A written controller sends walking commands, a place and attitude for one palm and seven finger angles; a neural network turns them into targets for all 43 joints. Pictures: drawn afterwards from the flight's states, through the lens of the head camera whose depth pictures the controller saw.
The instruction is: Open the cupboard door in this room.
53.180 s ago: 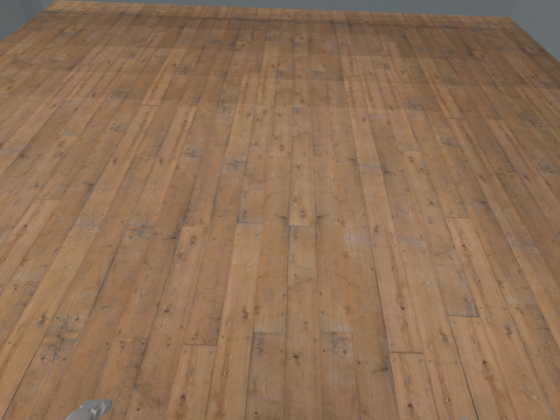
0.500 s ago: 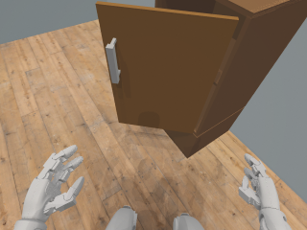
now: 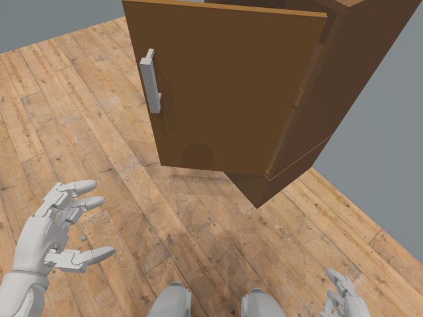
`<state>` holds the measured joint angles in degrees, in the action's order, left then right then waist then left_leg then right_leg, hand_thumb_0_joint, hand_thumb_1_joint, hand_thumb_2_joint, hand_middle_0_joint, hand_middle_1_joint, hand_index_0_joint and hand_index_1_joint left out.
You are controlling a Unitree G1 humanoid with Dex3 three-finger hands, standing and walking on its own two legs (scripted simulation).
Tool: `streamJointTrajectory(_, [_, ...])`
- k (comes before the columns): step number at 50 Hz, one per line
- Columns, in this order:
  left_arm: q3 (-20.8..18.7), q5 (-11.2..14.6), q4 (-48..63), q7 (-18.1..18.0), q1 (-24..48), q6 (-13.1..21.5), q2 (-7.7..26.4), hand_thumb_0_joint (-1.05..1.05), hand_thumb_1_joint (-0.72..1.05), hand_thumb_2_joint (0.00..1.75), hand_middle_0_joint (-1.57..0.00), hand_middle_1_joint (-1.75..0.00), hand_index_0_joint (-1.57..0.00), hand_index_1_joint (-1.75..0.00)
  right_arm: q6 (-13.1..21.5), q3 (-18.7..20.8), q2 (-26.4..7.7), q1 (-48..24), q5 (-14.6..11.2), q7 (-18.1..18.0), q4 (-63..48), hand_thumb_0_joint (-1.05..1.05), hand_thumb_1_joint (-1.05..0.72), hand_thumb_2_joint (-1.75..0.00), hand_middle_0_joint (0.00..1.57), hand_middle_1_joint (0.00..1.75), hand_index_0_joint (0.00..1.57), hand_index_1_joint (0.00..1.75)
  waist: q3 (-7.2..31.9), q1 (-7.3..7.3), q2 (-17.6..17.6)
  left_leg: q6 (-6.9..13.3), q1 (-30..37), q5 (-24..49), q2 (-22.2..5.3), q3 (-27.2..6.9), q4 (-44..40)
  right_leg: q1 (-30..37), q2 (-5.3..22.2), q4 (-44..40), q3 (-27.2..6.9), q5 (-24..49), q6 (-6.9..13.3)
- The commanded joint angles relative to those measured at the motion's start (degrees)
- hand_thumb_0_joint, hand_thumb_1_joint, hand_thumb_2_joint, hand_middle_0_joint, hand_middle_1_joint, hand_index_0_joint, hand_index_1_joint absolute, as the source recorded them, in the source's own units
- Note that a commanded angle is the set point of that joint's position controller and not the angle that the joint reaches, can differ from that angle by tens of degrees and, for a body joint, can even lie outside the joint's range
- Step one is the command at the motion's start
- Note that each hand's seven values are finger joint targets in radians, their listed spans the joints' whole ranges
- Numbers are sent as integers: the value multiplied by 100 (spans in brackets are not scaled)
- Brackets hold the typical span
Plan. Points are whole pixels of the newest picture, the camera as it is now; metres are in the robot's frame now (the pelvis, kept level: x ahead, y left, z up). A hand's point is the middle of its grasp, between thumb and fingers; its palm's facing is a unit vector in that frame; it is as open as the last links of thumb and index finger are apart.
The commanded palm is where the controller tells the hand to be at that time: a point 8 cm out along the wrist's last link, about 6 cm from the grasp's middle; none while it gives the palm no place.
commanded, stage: raise the hand with hooked fingers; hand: left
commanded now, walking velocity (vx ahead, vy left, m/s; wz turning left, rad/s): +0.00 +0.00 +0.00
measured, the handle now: (153, 82) +0.61 +0.18 +0.06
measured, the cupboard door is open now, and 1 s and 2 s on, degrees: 47 47 47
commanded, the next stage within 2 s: move the hooked fingers beside the handle in 1.16 s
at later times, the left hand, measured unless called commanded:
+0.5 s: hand (63, 208) +0.28 +0.26 +0.06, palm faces -0.02 -1.00 -0.05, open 13.9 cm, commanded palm +0.26 +0.31 +0.07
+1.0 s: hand (69, 191) +0.31 +0.26 +0.07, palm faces -0.03 -1.00 -0.03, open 14.0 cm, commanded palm +0.28 +0.31 +0.08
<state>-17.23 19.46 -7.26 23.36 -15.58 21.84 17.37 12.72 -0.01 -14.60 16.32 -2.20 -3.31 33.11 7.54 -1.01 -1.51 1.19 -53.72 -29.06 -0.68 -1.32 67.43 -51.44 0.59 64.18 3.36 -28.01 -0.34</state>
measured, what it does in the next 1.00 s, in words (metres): stands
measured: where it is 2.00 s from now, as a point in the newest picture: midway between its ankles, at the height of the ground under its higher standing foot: outside the picture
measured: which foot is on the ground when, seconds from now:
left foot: down 0.00-1.00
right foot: down 0.00-1.00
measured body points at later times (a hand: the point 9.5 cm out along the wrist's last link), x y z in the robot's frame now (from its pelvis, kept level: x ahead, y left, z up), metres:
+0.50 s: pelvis +0.01 +0.00 +0.01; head +0.08 +0.02 +0.46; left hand +0.27 +0.32 +0.07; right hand +0.19 -0.23 -0.06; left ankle +0.04 +0.10 -0.65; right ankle +0.03 -0.13 -0.65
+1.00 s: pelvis +0.02 +0.00 +0.02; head +0.10 +0.01 +0.46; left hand +0.30 +0.32 +0.07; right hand +0.17 -0.26 -0.06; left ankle +0.04 +0.10 -0.65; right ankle +0.03 -0.13 -0.65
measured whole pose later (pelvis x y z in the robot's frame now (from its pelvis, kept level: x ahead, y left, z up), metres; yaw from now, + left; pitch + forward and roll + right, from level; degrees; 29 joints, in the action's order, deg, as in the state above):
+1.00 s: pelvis +0.02 +0.00 +0.02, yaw -1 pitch +16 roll -3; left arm -25.7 21.7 -22.6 31.8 0.0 18.3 23.8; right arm 10.1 -1.2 -16.2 16.4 -2.5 -3.2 30.0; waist 6.7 -1.6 -0.7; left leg 0.8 -49.6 -28.5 -1.5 -1.1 62.6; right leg -47.5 -0.3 58.9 3.1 -27.0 -0.1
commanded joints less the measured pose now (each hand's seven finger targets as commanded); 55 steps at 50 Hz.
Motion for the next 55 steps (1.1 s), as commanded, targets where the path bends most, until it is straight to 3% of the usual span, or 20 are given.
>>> streamJointTrajectory(1, [-546, 134, 1213, 39, 600, 417, 1128, 0, -22, 42, -28, -102, -28, -102, 406, 328, -853, -361, -4, -84, -1023, 0, -90, -90, 20, 30, 20, 30, 1285, 124, -327, -23, 1223, 937, 69, -235, -1311, 679, -205, -912, 37, 371, 232])
streamJointTrajectory(3, [-585, 110, 1253, 26, 591, 407, 1157, 0, -27, 40, -28, -105, -28, -105, 383, 336, -865, -308, 0, -78, -1027, 0, -90, -90, 20, 30, 20, 30, 1438, 122, -363, -39, 1429, 1137, 50, -254, -1371, 704, -200, -906, 79, 537, 220])
streamJointTrajectory(6, [-684, 133, 1146, 28, 711, 346, 1260, 0, -34, 37, -29, -110, -29, -110, 345, 325, -877, -289, -5, -75, -1021, 0, -90, -90, 20, 30, 20, 30, 1318, 124, -511, -70, 1483, 1270, 48, -265, -1391, 750, -233, -924, 89, 653, 245])
streamJointTrajectory(13, [-782, 195, 692, 265, 1161, 109, 1395, 0, -50, 30, -30, -120, -30, -120, 234, 267, -933, -237, -18, -78, -1108, 0, -90, -90, 20, 30, 20, 30, 1229, 62, -494, -83, 1535, 1262, 53, -228, -1450, 812, -246, -1071, 84, 736, 217])
streamJointTrajectory(25, [-1107, 307, 11, 704, 2073, -83, 1862, 0, -50, 30, -30, -120, -30, -120, 194, 205, -996, -164, -26, -126, -1059, 0, -90, -90, 20, 30, 20, 30, 1430, 50, -410, -42, 1646, 1491, 58, -178, -1443, 1012, -257, -1197, 16, 961, 219])
streamJointTrajectory(27, [-1234, 314, -1, 756, 2271, -95, 2055, 0, -50, 30, -30, -120, -30, -120, 182, 186, -1001, -144, -15, -127, -1049, 0, -90, -90, 20, 30, 20, 30, 1564, 85, -572, -55, 1739, 1688, 54, -173, -1438, 1104, -268, -1161, 2, 1114, 248])
streamJointTrajectory(28, [-1257, 320, -63, 779, 2237, -92, 2061, 0, -50, 30, -30, -120, -30, -120, 178, 205, -1011, -109, -24, -133, -1038, 0, -90, -90, 20, 30, 20, 30, 1622, 59, -373, -48, 1794, 1796, 41, -186, -1431, 1129, -270, -1162, 14, 1213, 230])
streamJointTrajectory(30, [-1276, 349, -144, 816, 2292, -89, 2073, 0, -50, 30, -30, -120, -30, -120, 174, 210, -1008, -96, -33, -134, -1033, 0, -90, -90, 20, 30, 20, 30, 1586, 73, -506, -40, 1769, 1774, 51, -144, -1440, 1122, -258, -1201, -14, 1208, 218])
streamJointTrajectory(33, [-1434, 376, -422, 885, 2484, -125, 2264, 0, -50, 30, -30, -120, -30, -120, 134, 206, -1045, -41, -26, -137, -1012, 0, -90, -90, 20, 30, 20, 30, 1604, 81, -360, -34, 1661, 1799, 48, -127, -1435, 1227, -268, -1200, -31, 1273, 215])
streamJointTrajectory(36, [-1286, 446, -446, 964, 2294, -134, 2053, 0, -50, 30, -30, -120, -30, -120, 141, 229, -1028, -13, -33, -109, -1072, 0, -90, -90, 20, 30, 20, 30, 1620, 102, -402, -24, 1751, 2083, 60, -103, -1416, 1289, -276, -1195, -33, 1533, 243])
streamJointTrajectory(37, [-1317, 438, -533, 976, 2236, -156, 2068, 0, -50, 30, -30, -120, -30, -120, 117, 236, -1036, 28, -33, -90, -1057, 0, -90, -90, 20, 30, 20, 30, 1666, 89, -256, -20, 1732, 2050, 51, -83, -1416, 1288, -281, -1217, -36, 1542, 209])
streamJointTrajectory(41, [-1382, 441, -491, 932, 2294, -111, 2165, 0, -50, 30, -30, -120, -30, -120, 92, 251, -1045, 25, -22, -60, -1092, 0, -90, -90, 20, 30, 20, 30, 1505, 90, -313, -9, 1558, 1962, 66, -52, -1381, 1293, -276, -1212, -79, 1509, 224])
streamJointTrajectory(42, [-1445, 448, -460, 909, 2307, -86, 2190, 0, -50, 30, -30, -120, -30, -120, 71, 249, -1039, 36, -21, -53, -1085, 0, -90, -90, 20, 30, 20, 30, 1631, 107, -248, -10, 1577, 1981, 65, -46, -1401, 1373, -269, -1206, -80, 1554, 205])
streamJointTrajectory(51, [-1365, 389, -271, 835, 2440, 60, 2197, 0, -50, 30, -30, -120, -30, -120, 42, 235, -1014, 13, -26, -74, -1089, 0, -90, -90, 20, 30, 20, 30, 1598, 64, -560, -9, 1690, 1862, 52, -48, -1417, 1273, -276, -1213, -101, 1396, 225])
streamJointTrajectory(55, [-1336, 392, -397, 853, 2395, 13, 2113, 0, -50, 30, -30, -120, -30, -120, 19, 231, -1007, -22, -46, -93, -1097, 0, -90, -90, 20, 30, 20, 30, 1552, 39, -413, -7, 1660, 1672, 53, -62, -1468, 1213, -261, -1266, -81, 1255, 186])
